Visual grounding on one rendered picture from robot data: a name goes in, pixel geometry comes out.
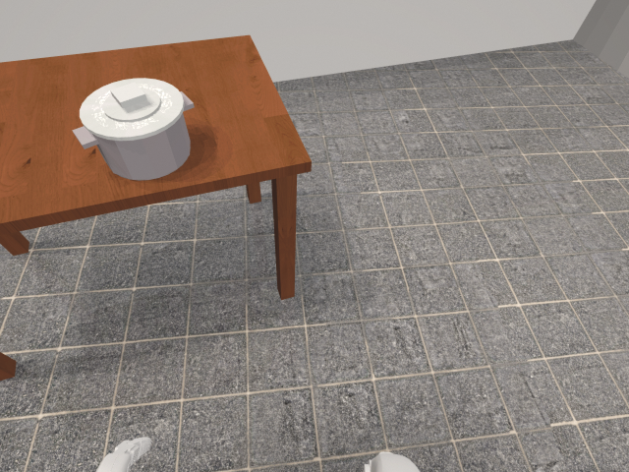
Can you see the lid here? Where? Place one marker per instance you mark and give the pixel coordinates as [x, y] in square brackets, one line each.
[103, 116]

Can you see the left robot hand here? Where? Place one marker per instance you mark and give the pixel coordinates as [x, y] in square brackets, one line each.
[125, 455]

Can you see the knob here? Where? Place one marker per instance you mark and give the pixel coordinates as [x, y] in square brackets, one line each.
[128, 95]

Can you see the pot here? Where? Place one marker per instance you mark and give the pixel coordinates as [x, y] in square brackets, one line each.
[147, 158]

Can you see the table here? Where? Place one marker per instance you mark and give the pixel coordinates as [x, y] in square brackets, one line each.
[240, 133]

